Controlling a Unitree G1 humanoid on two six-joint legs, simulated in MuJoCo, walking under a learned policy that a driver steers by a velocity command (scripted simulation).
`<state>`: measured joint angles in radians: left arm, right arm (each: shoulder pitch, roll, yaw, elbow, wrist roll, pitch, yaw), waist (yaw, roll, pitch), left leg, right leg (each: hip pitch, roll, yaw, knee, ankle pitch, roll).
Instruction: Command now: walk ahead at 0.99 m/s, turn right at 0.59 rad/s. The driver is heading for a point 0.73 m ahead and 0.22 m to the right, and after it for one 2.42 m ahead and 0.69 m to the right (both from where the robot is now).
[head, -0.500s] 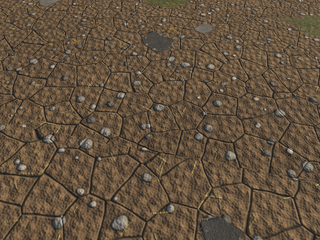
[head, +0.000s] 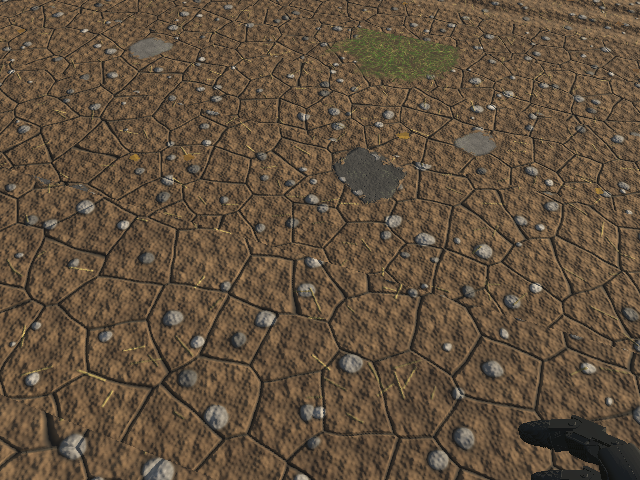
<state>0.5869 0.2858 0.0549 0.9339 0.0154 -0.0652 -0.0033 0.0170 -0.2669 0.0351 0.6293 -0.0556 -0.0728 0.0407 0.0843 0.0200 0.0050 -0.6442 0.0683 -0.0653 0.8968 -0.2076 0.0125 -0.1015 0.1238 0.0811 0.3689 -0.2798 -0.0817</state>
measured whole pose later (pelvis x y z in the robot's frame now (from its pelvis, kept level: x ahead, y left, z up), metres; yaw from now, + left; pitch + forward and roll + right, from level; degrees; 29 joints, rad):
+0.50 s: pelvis +0.45 +0.00 -0.04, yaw -25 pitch +0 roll +2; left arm 0.01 0.38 0.09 0.71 0.03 0.00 -0.10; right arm 0.58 -0.35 -0.05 0.96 -0.02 -0.14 -0.03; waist -0.08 -0.03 0.03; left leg 0.12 0.02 0.27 0.49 -0.60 -0.03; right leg -0.74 -0.05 -0.05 0.76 0.47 -0.13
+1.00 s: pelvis +0.89 -0.20 -0.23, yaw -36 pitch -3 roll -1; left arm 0.35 0.30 0.06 1.00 0.01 -0.08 0.00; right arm 0.25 -0.26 -0.06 0.87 -0.01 -0.06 0.04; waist -0.05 -0.04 0.06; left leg -0.50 0.00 0.02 0.85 -0.34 0.09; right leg -0.11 0.11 -0.05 1.21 -0.42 -0.08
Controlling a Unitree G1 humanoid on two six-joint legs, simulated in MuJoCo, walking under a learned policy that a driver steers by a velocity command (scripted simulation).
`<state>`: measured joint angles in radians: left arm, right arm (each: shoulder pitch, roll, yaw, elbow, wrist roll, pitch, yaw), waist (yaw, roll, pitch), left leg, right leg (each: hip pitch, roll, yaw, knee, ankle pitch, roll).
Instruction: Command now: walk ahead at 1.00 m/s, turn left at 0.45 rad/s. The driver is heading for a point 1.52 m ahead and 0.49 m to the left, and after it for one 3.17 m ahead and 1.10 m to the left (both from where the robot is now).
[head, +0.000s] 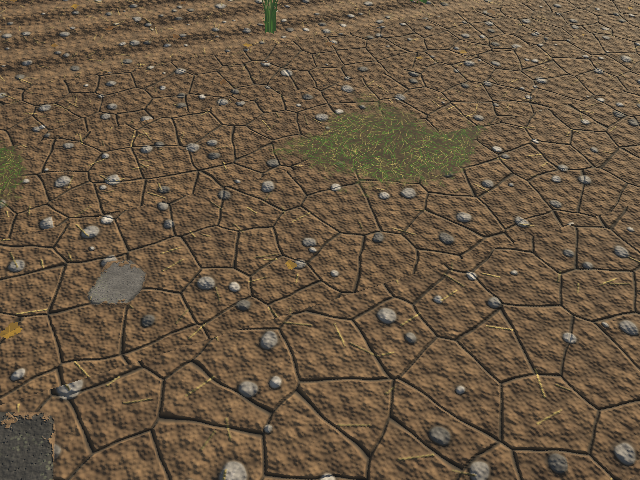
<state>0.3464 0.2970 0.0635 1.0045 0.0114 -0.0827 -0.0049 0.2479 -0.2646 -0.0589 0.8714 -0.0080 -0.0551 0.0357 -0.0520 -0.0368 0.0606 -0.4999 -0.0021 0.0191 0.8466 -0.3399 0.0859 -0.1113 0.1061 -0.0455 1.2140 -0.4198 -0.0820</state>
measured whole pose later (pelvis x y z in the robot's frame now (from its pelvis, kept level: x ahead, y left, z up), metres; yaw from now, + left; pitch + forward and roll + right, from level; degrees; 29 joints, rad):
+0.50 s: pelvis +0.48 +0.03 -0.14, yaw +22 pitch +3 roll -2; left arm 0.14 0.22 0.04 0.82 0.07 -0.12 -0.02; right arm 0.43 -0.32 -0.10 0.92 0.01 -0.01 -0.05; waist -0.07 0.02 0.00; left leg -0.44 -0.05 -0.11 1.70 -0.64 0.15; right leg -0.19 0.00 -0.05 0.42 -0.34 0.02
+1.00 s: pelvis +0.88 +0.27 -0.16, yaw +39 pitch +0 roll +1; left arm 0.20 0.26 0.04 0.79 0.02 -0.03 -0.03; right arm 0.36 -0.28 -0.05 0.89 -0.01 -0.11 0.01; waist -0.01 0.00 0.02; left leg -0.05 -0.14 0.06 0.54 -0.49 0.14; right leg -0.69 -0.10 0.05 0.78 0.12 -0.04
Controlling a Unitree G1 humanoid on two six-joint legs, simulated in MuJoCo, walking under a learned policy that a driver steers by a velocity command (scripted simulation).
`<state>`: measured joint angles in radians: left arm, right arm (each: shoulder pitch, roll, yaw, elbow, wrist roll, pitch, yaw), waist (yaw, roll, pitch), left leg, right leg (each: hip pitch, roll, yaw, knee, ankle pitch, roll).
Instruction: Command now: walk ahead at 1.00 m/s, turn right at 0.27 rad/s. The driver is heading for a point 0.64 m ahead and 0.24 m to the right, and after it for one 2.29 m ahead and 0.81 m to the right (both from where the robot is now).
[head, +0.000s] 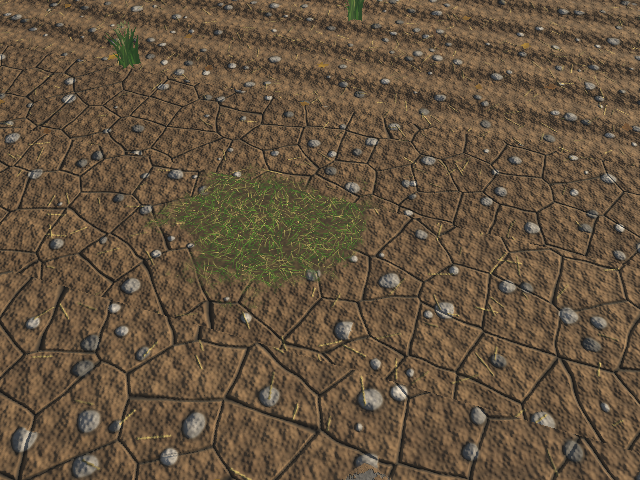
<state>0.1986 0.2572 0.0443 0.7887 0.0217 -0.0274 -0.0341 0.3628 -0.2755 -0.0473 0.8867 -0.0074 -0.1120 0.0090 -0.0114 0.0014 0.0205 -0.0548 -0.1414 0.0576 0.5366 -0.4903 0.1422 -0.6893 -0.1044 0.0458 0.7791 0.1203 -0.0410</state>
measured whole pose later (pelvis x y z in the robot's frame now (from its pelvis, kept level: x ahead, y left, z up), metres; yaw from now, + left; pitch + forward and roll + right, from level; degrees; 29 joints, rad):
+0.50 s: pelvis +0.44 -0.07 -0.19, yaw -25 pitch +2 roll -2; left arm 0.45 0.25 0.05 0.83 0.05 -0.13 -0.12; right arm 0.02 -0.22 0.05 0.69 -0.03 -0.13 0.03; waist 0.09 0.00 0.03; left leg -0.54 0.07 -0.13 0.64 -0.09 -0.01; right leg -0.22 0.24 0.15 0.75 -0.43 -0.08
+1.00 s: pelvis +0.61 -0.21 -0.17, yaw -43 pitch +0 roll +0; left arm 0.29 0.27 0.02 0.70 0.01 -0.01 -0.02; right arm 0.31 -0.29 -0.04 0.81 -0.02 -0.01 0.02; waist -0.01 0.05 -0.02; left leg -0.51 0.04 -0.05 1.09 -0.32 0.01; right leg -0.22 0.04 -0.09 0.56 -0.35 -0.07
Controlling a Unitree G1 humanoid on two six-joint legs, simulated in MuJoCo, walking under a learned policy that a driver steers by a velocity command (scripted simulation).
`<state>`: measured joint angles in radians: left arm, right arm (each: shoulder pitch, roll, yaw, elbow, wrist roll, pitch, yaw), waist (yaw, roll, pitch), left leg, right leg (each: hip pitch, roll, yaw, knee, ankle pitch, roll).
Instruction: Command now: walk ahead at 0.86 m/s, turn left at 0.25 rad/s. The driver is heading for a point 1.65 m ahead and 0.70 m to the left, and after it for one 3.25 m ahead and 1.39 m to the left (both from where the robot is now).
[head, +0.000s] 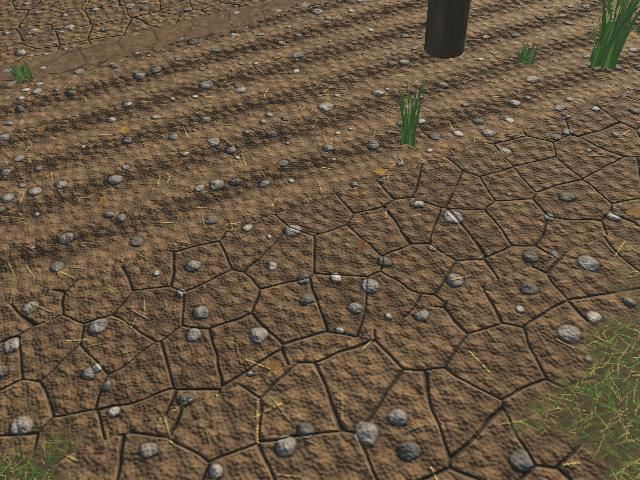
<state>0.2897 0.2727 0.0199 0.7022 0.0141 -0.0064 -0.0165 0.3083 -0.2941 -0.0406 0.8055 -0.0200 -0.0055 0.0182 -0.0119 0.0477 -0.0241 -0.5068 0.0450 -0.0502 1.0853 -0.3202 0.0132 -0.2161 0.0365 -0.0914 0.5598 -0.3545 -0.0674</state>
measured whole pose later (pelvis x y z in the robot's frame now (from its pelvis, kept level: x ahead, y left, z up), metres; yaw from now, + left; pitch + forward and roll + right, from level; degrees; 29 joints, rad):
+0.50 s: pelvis +0.37 +0.09 -0.20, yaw +25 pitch +1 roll +2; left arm 0.37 0.23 0.00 0.91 0.03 -0.06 0.04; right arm 0.25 -0.31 -0.08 0.89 -0.03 -0.02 0.00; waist 0.00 0.01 0.08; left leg -0.35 -0.15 0.10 0.59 -0.26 0.17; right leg -0.32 -0.08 0.00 1.87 -0.64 0.00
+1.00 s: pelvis +0.64 +0.16 -0.19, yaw +43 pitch +0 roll -3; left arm 0.29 0.28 -0.02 0.78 0.01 -0.10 -0.04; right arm 0.14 -0.32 0.00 0.65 -0.01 -0.11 0.14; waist 0.07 0.06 0.04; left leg -0.44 0.05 0.00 0.73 -0.18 -0.08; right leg -0.36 -0.02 -0.06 0.62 -0.25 0.03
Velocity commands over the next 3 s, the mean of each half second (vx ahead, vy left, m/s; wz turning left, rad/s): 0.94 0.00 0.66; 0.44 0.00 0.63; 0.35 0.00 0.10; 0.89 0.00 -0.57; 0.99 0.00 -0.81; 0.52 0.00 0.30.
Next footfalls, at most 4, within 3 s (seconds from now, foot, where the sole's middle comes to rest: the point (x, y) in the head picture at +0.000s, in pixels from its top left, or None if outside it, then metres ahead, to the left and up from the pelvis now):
0.40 left None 0.43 0.15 -0.95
0.70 right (303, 407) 0.81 0.11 -0.95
1.00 left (221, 476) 0.63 0.30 -0.95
1.58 left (190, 435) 0.74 0.40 -0.95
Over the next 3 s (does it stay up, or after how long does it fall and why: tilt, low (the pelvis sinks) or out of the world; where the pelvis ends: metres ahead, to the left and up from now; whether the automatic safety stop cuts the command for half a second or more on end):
stays up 1.70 0.68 -0.36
